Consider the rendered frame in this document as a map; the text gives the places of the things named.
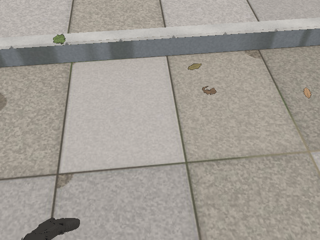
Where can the robot left hand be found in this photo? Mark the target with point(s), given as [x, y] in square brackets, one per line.
[53, 227]

